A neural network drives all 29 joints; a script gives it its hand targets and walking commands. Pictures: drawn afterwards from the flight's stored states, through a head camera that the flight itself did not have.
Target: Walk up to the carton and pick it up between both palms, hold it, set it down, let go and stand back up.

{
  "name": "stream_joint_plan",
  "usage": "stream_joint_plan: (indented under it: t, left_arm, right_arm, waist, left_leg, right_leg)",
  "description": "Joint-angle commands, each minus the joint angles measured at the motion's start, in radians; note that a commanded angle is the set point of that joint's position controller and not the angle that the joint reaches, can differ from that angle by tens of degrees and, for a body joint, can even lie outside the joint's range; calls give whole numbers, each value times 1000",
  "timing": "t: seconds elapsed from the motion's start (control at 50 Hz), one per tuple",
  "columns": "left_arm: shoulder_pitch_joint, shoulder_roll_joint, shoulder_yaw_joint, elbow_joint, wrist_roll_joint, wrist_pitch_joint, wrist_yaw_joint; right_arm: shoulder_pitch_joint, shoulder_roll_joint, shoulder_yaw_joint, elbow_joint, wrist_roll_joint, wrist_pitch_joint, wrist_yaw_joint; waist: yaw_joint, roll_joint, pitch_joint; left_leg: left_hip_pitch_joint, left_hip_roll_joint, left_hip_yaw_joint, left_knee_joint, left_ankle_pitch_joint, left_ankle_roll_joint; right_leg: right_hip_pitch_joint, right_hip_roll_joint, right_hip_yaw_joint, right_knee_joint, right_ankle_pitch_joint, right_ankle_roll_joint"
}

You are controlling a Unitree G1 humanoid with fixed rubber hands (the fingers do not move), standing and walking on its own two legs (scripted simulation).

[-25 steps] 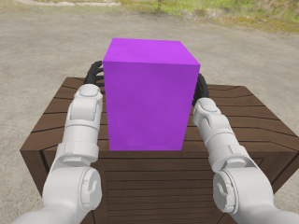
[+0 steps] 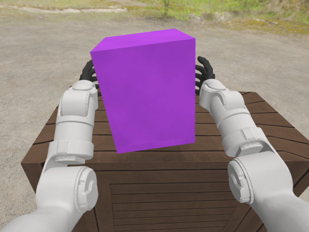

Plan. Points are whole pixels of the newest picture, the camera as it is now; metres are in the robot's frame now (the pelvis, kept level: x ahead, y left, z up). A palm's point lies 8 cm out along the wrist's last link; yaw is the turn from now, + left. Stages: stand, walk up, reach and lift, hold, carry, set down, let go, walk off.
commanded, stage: reach and lift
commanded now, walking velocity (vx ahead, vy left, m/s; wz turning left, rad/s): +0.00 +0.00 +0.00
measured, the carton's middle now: (147, 87) +0.43 +0.00 +0.25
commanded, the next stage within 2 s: hold in 0.60 s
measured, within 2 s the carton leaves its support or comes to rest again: neither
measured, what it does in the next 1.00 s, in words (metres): stands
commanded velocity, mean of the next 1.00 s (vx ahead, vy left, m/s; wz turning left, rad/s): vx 0.00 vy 0.00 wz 0.00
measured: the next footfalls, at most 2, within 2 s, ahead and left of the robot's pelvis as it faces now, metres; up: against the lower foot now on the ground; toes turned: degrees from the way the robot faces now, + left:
none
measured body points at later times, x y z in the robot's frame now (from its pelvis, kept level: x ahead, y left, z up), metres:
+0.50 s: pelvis +0.02 +0.00 +0.00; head -0.07 +0.02 +0.44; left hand +0.40 +0.15 +0.28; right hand +0.40 -0.15 +0.29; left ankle +0.04 +0.12 -0.75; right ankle +0.00 -0.12 -0.75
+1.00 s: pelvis +0.01 -0.01 +0.00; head -0.10 +0.01 +0.44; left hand +0.39 +0.15 +0.30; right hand +0.39 -0.15 +0.32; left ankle +0.04 +0.12 -0.75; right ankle +0.00 -0.12 -0.75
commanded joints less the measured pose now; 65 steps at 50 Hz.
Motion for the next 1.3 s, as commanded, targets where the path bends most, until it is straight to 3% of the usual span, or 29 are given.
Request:
stream_joint_plan:
  t: [0.0,0.2,0.38,0.58,0.7,0.8,0.84,0.86,0.88,0.9,0.94,1.0,1.06,1.08,1.12,1.2,1.24,1.28]
  left_arm:
    - [-935,-645,-374,-274,-184,-93,-135]
    - [-885,-628,-387,-340,-174,-43,-148]
    - [-884,-612,-372,-339,-161,-13,-174]
    - [-934,-595,-336,-292,-152,-2,-192]
    - [-1000,-593,-343,-299,-188,21,-163]
    - [-1021,-578,-292,-208,-177,25,-168]
    - [-958,-576,-258,-183,-150,9,-174]
    - [-944,-562,-237,-188,-134,4,-179]
    - [-950,-558,-235,-175,-130,2,-185]
    - [-949,-547,-218,-146,-122,3,-188]
    - [-966,-545,-224,-146,-129,-2,-194]
    - [-1013,-538,-232,-159,-138,-17,-189]
    - [-1054,-585,-287,-179,-165,-27,-178]
    - [-1049,-609,-315,-206,-194,-31,-176]
    - [-1075,-614,-319,-211,-200,-38,-164]
    - [-1059,-571,-261,-139,-172,-36,-158]
    - [-1074,-556,-227,-87,-151,-37,-155]
    - [-1088,-569,-221,-92,-164,-49,-156]
  right_arm:
    - [-918,689,223,-379,168,-3,127]
    - [-904,693,269,-484,202,44,102]
    - [-905,687,264,-498,203,78,82]
    - [-945,681,238,-450,206,96,80]
    - [-1017,668,237,-430,248,116,94]
    - [-1019,655,176,-328,223,135,100]
    - [-946,632,156,-290,209,132,96]
    - [-937,624,158,-280,208,127,95]
    - [-948,614,155,-276,203,126,93]
    - [-977,601,147,-277,197,121,92]
    - [-988,620,139,-275,188,111,91]
    - [-1018,648,149,-291,192,103,88]
    - [-1017,647,140,-281,198,101,94]
    - [-1042,661,156,-353,211,88,93]
    - [-1032,656,137,-318,205,96,95]
    - [-1036,663,125,-263,182,104,99]
    - [-1063,666,106,-215,163,101,109]
    - [-1063,677,104,-201,164,95,118]
  waist:
    - [-1,135,-436]
    - [-3,96,-412]
    - [-14,85,-375]
    - [-6,92,-364]
    - [14,106,-402]
    - [14,95,-353]
    - [2,75,-372]
    - [17,78,-365]
    - [4,77,-360]
    - [16,71,-341]
    - [11,60,-328]
    - [19,71,-349]
    - [-9,135,-384]
    - [-7,142,-445]
    - [-18,158,-435]
    - [9,95,-365]
    - [35,100,-324]
    - [39,92,-360]
  left_leg:
    - [277,-85,-45,-8,271,-44]
    - [302,-90,-42,12,341,-46]
    - [296,-94,-37,9,339,-50]
    - [273,-95,-34,-2,305,-49]
    - [257,-84,-34,6,312,-48]
    - [200,-85,-33,-24,208,-38]
    - [212,-82,-30,-36,225,-37]
    - [211,-82,-32,-33,266,-40]
    - [210,-85,-31,-33,253,-42]
    - [195,-85,-30,-39,221,-36]
    - [184,-85,-27,-43,215,-32]
    - [172,-91,-22,-41,206,-28]
    - [190,-86,-30,-28,215,-46]
    - [199,-89,-30,-13,225,-45]
    - [202,-86,-33,-12,223,-50]
    - [153,-86,-31,-45,112,-21]
    - [113,-84,-25,-66,52,-10]
    - [107,-81,-24,-61,77,-10]
  right_leg:
    - [17,82,62,-34,209,68]
    - [59,90,67,-25,322,79]
    - [81,86,70,-24,361,83]
    - [73,84,71,-28,325,82]
    - [47,94,76,-25,269,74]
    - [25,83,86,-42,196,72]
    - [47,75,84,-38,252,75]
    - [73,79,78,-28,289,73]
    - [78,74,81,-28,292,77]
    - [66,73,80,-34,253,74]
    - [62,73,77,-40,233,74]
    - [55,72,77,-36,223,78]
    - [38,73,78,-31,210,64]
    - [44,71,83,-26,227,68]
    - [15,77,79,-25,205,64]
    - [-9,65,84,-37,106,75]
    - [-34,60,90,-46,26,70]
    - [-10,64,91,-42,51,67]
